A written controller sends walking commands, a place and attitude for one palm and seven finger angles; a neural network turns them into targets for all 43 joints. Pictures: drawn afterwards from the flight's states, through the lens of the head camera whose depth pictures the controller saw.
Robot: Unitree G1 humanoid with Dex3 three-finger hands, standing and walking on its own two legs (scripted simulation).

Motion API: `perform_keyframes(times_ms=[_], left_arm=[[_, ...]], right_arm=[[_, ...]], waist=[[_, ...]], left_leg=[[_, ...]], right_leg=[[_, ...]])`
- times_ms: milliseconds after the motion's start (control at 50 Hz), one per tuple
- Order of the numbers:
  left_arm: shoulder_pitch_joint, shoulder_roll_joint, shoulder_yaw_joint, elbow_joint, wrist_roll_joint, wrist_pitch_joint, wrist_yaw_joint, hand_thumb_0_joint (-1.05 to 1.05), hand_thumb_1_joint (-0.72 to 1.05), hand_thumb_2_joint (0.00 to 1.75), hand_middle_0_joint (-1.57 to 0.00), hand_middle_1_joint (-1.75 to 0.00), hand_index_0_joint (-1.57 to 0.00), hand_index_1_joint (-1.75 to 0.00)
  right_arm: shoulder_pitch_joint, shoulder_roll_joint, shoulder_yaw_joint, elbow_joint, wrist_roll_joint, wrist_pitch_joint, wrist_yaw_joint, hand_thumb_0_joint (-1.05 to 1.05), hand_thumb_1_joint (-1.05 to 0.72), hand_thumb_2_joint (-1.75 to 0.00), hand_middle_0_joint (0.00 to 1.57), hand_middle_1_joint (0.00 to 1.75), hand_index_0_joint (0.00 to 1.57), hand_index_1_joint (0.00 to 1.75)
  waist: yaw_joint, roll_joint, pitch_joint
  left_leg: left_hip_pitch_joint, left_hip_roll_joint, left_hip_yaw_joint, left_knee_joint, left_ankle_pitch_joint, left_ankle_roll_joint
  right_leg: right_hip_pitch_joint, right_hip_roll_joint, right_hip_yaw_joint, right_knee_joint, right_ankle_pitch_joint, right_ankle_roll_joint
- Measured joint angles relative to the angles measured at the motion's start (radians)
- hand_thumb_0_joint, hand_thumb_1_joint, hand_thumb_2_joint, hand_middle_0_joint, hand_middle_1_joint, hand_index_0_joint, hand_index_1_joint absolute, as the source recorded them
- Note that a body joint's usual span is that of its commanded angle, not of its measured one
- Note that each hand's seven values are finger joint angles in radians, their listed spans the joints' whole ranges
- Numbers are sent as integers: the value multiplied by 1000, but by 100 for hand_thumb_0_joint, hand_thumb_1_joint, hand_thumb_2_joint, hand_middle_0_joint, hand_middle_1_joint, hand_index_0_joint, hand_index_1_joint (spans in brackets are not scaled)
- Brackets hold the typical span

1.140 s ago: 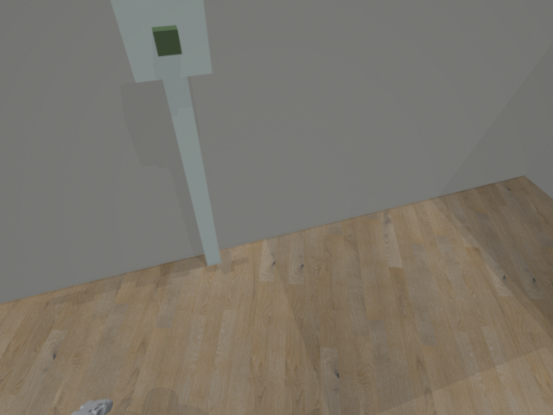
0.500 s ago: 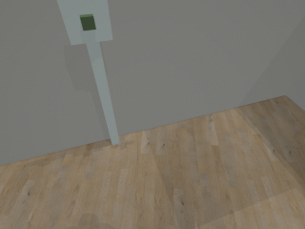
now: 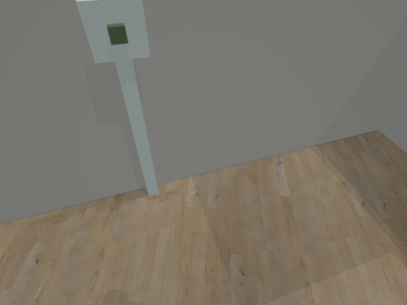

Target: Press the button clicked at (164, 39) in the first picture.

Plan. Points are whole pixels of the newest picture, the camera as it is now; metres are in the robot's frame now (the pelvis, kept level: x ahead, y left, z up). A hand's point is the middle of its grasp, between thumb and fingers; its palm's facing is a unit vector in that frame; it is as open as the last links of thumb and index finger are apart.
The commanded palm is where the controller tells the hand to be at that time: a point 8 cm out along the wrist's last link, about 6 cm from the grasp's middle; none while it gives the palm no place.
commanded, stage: look at it before walking up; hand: left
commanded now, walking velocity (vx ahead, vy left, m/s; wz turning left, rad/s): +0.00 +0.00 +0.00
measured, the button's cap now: (117, 33) +0.81 +0.31 +0.17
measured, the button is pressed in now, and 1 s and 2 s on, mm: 0 0 0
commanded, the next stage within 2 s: turn to face it in 0.30 s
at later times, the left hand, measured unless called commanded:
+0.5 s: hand out of the picture +0.07 +0.25 -0.16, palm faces -0.01 -0.94 -0.33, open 7.4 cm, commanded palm none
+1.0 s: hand out of the picture -0.01 +0.24 -0.18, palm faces +0.22 -0.96 -0.20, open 7.4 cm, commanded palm none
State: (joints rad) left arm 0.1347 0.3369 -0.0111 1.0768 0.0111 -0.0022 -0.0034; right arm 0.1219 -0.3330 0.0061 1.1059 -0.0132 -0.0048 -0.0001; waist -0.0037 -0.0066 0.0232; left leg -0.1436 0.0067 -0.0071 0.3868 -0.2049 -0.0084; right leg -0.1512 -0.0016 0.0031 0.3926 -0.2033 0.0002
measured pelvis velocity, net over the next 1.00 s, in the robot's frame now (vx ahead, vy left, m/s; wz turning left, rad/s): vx -0.02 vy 0.04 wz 0.22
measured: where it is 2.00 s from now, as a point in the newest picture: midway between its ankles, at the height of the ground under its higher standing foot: outside the picture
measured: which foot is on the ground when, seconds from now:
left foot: down 0.00-1.00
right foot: down 0.00-0.80, up 0.82-1.00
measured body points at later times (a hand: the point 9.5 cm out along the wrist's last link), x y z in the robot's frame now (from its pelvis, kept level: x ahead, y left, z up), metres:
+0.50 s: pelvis +0.00 +0.00 +0.00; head +0.00 +0.00 +0.45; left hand +0.07 +0.30 -0.13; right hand +0.08 -0.29 -0.13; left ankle +0.00 +0.13 -0.74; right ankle +0.01 -0.12 -0.74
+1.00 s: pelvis -0.02 +0.04 +0.00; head +0.00 +0.07 +0.44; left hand -0.02 +0.29 -0.17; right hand +0.05 -0.19 -0.14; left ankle -0.01 +0.12 -0.74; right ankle -0.02 -0.12 -0.67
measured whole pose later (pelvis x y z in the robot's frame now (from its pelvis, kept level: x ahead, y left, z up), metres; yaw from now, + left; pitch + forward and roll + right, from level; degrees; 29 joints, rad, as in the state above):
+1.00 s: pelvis -0.02 +0.04 +0.00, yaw +13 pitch +0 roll -2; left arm 0.20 0.24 0.04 0.99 0.02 0.06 0.02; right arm 0.26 -0.16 -0.02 1.01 -0.02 0.02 -0.01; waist -0.02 -0.04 0.06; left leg -0.27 -0.03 0.01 0.47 -0.21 0.07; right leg -0.44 -0.06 -0.03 1.06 -0.41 0.05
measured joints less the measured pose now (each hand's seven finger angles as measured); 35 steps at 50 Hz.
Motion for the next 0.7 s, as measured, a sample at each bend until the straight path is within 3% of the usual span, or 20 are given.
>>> perform_keyframes(times_ms=[480, 640, 700], left_arm=[[9, 2, 3, 11, 0, 5, 1, 1, 91, 90, -20, -30, -21, -30], [9, -46, 13, -49, 1, 33, 20, 1, 91, 90, -20, -30, -20, -30], [20, -71, 14, -77, 6, 38, 21, 1, 91, 90, -20, -30, -20, -30]], right_arm=[[2, -4, 0, 1, 2, 1, -1, 1, -91, -89, 21, 30, 20, 30], [31, 34, -7, -44, -2, 41, 1, 1, -91, -90, 21, 30, 20, 30], [50, 57, -16, -66, -2, 56, 4, 1, -91, -90, 20, 30, 20, 30]], waist=[[1, 3, 9], [-5, 16, 14], [-10, 20, 29]], left_leg=[[4, -6, -7, -14, 9, 2], [-99, -23, -58, 113, -32, 2], [-162, -17, -36, 245, -108, 3]], right_leg=[[7, -7, -7, -11, 4, 3], [-64, -22, -58, 90, -46, 6], [-81, -33, -92, 135, -70, 5]])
